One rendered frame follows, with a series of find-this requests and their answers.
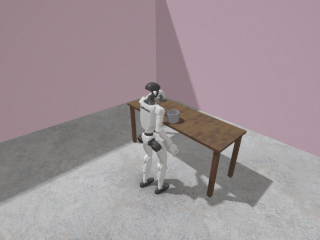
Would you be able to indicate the right robot hand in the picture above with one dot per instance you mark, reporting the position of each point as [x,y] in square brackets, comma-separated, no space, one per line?
[172,149]

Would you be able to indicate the left robot upper arm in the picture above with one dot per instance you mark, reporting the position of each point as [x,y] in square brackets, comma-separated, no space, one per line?
[143,98]

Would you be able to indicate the robot left forearm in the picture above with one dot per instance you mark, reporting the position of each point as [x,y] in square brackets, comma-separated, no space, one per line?
[155,92]

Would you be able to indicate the robot right forearm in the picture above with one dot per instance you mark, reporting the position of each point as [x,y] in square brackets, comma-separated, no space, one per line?
[165,137]

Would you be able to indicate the humanoid robot head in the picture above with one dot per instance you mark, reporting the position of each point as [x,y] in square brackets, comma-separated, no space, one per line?
[152,86]

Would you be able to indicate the lid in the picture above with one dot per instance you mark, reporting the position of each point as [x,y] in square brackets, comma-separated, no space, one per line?
[160,100]

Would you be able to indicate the pot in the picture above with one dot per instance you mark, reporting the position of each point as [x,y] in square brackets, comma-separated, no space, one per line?
[172,116]

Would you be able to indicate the left robot hand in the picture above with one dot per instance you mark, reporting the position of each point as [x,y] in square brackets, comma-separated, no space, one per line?
[161,92]

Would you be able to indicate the robot right shin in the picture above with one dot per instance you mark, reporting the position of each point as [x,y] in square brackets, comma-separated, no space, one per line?
[161,175]

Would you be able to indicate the table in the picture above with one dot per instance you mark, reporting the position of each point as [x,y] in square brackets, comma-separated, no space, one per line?
[210,132]

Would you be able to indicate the right robot upper arm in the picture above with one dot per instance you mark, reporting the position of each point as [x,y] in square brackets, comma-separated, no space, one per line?
[159,111]

